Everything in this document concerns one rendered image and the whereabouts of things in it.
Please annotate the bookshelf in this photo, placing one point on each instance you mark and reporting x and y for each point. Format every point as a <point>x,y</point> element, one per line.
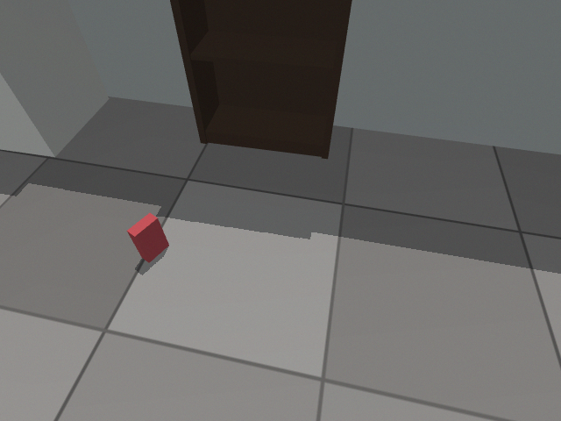
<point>264,74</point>

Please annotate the carton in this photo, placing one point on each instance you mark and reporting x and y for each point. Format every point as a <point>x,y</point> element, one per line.
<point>148,237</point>

